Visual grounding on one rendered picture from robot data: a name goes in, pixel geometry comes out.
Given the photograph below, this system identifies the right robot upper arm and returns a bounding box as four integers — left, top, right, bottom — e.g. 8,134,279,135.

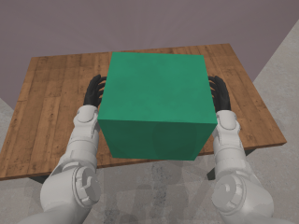
211,174,295,224

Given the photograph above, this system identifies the left robot upper arm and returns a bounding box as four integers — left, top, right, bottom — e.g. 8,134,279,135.
17,165,102,224

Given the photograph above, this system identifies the left robot hand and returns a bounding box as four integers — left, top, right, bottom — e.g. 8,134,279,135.
83,74,107,108

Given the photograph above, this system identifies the table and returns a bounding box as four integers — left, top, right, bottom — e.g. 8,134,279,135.
0,43,287,184

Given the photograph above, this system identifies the right robot forearm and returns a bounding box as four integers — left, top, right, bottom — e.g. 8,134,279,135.
212,110,264,189

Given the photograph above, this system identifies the left robot forearm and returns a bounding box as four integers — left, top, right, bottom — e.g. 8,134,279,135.
40,105,101,209

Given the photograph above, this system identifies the carton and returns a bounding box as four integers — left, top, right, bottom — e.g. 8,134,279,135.
97,51,218,161

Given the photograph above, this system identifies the right robot hand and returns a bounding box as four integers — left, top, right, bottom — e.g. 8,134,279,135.
208,76,232,113

